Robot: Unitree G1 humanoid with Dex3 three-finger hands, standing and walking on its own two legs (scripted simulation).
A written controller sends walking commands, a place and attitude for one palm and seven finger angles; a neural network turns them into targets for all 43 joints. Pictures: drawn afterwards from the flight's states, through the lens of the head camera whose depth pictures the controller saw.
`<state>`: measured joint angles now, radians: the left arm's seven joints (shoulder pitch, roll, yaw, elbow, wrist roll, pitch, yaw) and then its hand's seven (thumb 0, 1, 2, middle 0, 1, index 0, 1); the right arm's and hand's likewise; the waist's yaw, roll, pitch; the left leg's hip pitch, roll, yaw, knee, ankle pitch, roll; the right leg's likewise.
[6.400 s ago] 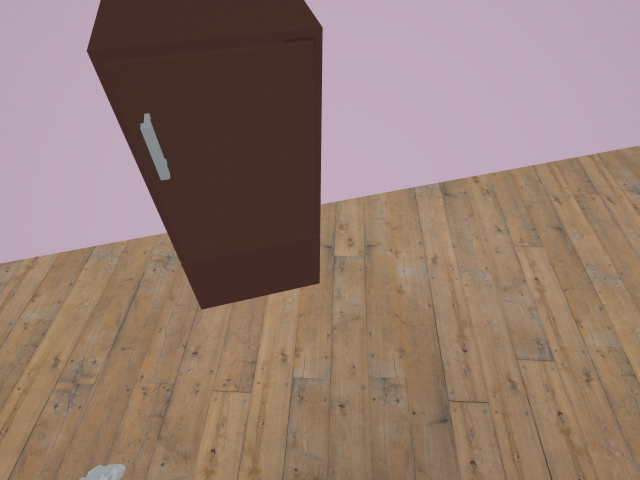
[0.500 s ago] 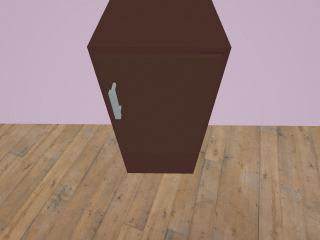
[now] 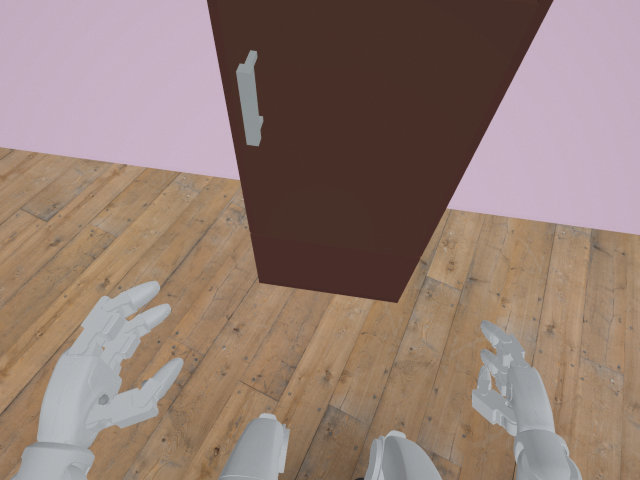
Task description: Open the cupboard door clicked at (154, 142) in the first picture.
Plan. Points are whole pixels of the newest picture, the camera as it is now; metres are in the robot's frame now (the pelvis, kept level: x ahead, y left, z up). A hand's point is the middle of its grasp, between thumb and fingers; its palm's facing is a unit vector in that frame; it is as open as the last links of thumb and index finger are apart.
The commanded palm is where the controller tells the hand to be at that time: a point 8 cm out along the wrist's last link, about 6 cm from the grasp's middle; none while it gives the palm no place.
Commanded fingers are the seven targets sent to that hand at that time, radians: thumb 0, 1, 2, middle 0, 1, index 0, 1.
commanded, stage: raise the hand with hooked fingers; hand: left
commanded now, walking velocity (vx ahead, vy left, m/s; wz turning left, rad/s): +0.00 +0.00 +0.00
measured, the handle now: (253, 100) +0.62 +0.20 +0.08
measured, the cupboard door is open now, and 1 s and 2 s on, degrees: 0 0 0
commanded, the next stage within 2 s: move the hooked fingers beside the handle in 1.54 s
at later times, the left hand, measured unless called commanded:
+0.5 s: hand (120, 327) +0.25 +0.25 +0.06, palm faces -0.02 -1.00 -0.05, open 12.4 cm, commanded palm +0.23 +0.31 +0.07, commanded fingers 0.00 -0.36 0.36 -0.29 -1.11 -0.29 -1.11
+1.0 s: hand (84, 278) +0.29 +0.30 +0.08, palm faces +0.01 -1.00 -0.06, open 14.0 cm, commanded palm +0.27 +0.35 +0.09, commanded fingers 0.00 -0.50 0.30 -0.30 -1.20 -0.30 -1.20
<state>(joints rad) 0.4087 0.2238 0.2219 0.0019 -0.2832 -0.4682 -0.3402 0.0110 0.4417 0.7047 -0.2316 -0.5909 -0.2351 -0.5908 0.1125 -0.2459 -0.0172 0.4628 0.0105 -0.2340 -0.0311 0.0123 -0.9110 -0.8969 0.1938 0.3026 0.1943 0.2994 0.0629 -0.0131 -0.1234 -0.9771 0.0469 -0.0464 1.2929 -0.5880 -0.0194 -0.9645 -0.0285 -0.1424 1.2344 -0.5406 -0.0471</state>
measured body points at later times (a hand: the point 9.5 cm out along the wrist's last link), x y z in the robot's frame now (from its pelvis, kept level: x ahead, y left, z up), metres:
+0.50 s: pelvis +0.00 +0.03 +0.02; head +0.08 +0.05 +0.46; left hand +0.24 +0.31 +0.06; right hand +0.14 -0.24 -0.05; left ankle +0.02 +0.13 -0.63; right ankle +0.04 -0.10 -0.63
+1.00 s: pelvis +0.00 +0.04 +0.03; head +0.09 +0.05 +0.47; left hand +0.28 +0.36 +0.08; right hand +0.17 -0.20 -0.05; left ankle +0.02 +0.13 -0.63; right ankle +0.04 -0.10 -0.63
